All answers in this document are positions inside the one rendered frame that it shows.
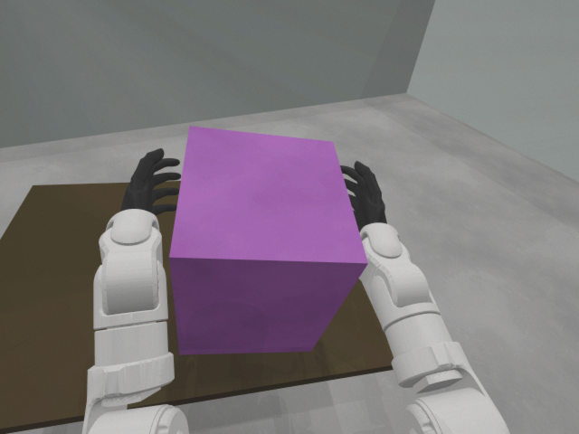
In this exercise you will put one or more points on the table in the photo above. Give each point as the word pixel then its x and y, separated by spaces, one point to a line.
pixel 49 255

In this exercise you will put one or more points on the carton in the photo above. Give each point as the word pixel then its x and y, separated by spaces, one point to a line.
pixel 265 246

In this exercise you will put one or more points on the left robot hand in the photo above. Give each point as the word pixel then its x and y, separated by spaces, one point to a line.
pixel 140 193

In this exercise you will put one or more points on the right robot hand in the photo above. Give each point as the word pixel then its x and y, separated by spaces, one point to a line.
pixel 367 203

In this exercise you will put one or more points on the robot left upper arm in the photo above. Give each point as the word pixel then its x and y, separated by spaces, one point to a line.
pixel 160 419

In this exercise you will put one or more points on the robot right upper arm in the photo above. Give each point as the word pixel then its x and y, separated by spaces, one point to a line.
pixel 463 411

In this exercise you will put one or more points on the left robot forearm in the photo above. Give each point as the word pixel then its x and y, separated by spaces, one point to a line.
pixel 131 357

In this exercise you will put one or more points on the right robot forearm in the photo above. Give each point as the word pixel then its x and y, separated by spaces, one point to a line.
pixel 425 357

